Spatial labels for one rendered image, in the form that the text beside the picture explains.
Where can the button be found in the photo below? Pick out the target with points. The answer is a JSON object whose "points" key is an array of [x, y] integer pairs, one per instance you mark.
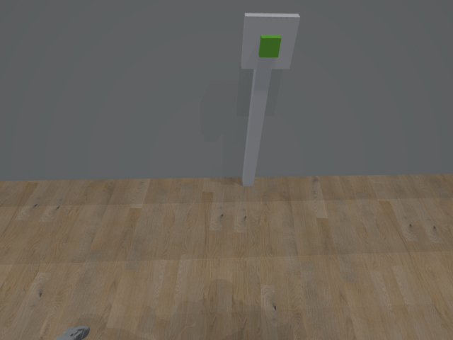
{"points": [[269, 45]]}

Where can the left robot hand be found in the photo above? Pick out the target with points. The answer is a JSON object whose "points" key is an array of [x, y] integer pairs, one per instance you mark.
{"points": [[77, 333]]}

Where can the panel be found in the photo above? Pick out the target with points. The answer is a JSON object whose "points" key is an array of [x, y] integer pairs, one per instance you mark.
{"points": [[256, 24]]}

